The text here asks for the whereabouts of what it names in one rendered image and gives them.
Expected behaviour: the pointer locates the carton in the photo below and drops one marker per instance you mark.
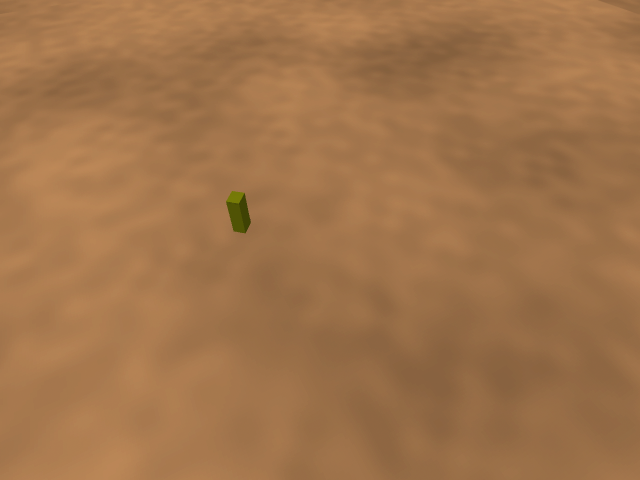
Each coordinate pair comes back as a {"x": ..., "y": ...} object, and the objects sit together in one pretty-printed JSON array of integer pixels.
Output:
[{"x": 238, "y": 211}]

